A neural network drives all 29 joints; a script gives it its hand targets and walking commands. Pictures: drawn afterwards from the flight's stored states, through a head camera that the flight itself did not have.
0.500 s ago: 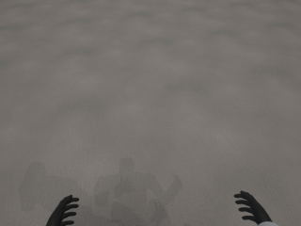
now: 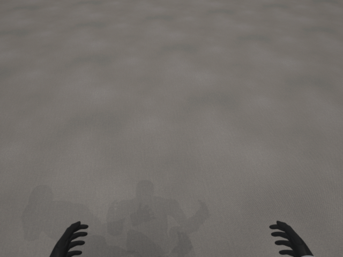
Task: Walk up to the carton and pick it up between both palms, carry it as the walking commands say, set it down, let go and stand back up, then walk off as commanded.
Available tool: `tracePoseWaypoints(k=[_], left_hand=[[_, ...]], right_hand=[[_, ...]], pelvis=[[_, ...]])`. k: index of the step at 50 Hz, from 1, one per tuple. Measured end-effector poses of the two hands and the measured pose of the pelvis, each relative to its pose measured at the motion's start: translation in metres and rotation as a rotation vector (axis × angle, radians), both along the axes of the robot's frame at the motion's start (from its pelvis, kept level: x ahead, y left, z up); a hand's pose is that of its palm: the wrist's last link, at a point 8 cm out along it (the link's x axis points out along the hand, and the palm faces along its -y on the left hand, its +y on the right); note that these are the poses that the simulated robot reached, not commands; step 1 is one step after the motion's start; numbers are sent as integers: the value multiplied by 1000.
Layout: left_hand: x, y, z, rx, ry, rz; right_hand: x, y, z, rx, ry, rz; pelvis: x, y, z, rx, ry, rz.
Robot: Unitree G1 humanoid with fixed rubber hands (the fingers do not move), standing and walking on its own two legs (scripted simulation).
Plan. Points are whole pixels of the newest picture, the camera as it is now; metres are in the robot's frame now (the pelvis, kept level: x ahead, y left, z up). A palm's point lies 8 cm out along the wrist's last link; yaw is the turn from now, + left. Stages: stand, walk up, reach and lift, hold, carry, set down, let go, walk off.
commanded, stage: stand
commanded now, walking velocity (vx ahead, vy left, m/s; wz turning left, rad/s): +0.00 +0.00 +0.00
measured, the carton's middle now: out of the picture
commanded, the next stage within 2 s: walk up in 0.94 s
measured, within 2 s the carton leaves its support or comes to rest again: neither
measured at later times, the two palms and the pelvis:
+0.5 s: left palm out of the picture +0.14 +0.26 -0.06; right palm out of the picture +0.13 -0.30 -0.08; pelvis -0.01 -0.01 +0.00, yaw +0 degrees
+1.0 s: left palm out of the picture +0.14 +0.26 -0.06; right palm out of the picture +0.12 -0.30 -0.08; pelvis -0.02 -0.01 +0.00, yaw +1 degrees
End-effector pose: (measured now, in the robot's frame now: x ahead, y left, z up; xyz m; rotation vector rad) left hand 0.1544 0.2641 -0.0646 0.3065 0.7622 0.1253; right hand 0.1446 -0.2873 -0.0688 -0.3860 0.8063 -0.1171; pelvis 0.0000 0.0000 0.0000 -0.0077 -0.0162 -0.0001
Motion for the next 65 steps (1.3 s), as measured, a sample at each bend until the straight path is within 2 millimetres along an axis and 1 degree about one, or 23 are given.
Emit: tracePoseWaypoints(k=[11, 32, 39, 58, 60, 61, 63, 65], left_hand=[[-6, -3, 3, 7, -4, 2], [-15, -7, 6, 13, -10, 6], [-17, -8, 6, 15, -8, 7], [-19, -9, 5, 13, 7, -6], [-18, -13, 3, 9, 69, -72], [-15, -16, 3, 14, 103, -112], [-3, -22, 6, 27, 146, -190], [11, -31, 9, 39, 167, -254]], right_hand=[[-9, -4, -3, 6, 14, -4], [-21, -12, -8, 11, 37, -5], [-24, -16, -8, 7, 46, -7], [-28, -17, -10, 12, 51, -17], [-35, -28, -6, 3, 24, -54], [-43, -37, -5, -7, 15, -84], [-67, -60, -2, -40, 25, -149], [-98, -84, 0, -76, 71, -207]], pelvis=[[-6, -4, 0, 5, -5, 3], [-14, -10, 1, 10, -11, 8], [-15, -12, 1, 13, -11, 9], [-17, -13, 2, 15, -9, 2], [-18, -14, 3, 22, 5, -47], [-19, -15, 3, 27, 14, -80], [-21, -20, 5, 37, 35, -135], [-21, -28, 6, 46, 52, -180]])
